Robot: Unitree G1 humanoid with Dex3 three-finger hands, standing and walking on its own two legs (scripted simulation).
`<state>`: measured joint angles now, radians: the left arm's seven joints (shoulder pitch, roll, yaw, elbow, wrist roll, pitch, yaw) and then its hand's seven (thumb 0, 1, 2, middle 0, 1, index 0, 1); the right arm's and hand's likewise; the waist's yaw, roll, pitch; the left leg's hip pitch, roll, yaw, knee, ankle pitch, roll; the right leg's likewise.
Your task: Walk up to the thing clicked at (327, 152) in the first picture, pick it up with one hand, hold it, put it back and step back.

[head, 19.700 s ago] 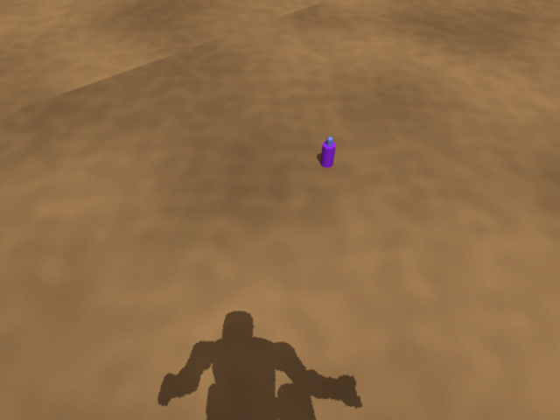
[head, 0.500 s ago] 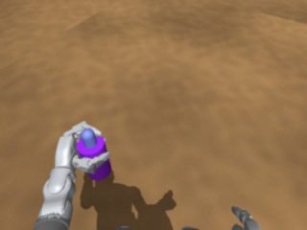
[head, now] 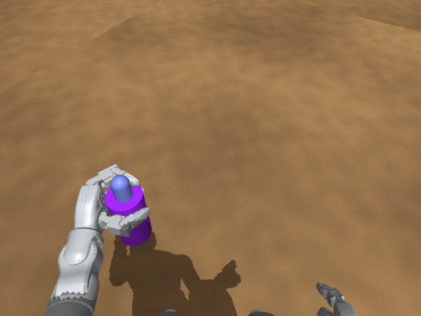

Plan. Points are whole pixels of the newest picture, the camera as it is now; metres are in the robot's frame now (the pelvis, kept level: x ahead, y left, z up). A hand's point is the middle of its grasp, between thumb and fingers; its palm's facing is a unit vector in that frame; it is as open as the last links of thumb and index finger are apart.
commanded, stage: hold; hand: left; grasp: from the side
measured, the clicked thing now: (128, 208) +0.32 +0.17 +0.01
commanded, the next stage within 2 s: crouch in 0.70 s
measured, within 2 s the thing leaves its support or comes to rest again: neither
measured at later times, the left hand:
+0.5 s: hand (129, 200) +0.32 +0.16 +0.03, palm faces +0.03 -1.00 -0.02, open 8.1 cm
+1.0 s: hand (128, 205) +0.32 +0.17 +0.02, palm faces +0.04 -1.00 -0.02, open 8.1 cm
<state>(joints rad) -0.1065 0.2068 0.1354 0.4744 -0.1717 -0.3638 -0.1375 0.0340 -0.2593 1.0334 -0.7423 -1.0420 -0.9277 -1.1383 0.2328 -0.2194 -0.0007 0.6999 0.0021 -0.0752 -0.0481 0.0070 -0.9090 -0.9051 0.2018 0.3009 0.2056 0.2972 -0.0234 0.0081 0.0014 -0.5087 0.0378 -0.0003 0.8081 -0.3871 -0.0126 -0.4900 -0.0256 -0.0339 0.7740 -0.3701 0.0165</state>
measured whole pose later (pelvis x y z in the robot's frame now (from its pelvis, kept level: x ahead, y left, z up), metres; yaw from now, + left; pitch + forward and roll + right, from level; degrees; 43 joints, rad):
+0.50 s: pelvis +0.00 +0.00 +0.00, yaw +0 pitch +5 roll -1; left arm -0.11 0.20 0.14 0.49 -0.17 -0.35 -0.14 0.03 -0.26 1.03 -0.74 -1.04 -0.93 -1.14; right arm 0.23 -0.23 0.00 0.71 0.00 -0.08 -0.05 0.01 -0.91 -0.91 0.20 0.30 0.21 0.30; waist -0.02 0.01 -0.01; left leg -0.51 0.04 -0.01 0.81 -0.39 -0.02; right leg -0.49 -0.02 -0.04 0.78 -0.38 0.01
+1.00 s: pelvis +0.00 +0.00 +0.00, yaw +0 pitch +6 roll -1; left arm -0.13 0.20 0.15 0.54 -0.17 -0.40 -0.14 0.03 -0.26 1.03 -0.74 -1.04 -0.93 -1.14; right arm 0.22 -0.22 -0.01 0.71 0.00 -0.08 -0.04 0.01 -0.89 -0.90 0.20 0.30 0.21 0.30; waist -0.02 0.01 -0.01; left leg -0.55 0.04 -0.01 0.83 -0.39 -0.02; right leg -0.53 -0.03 -0.04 0.80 -0.38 0.01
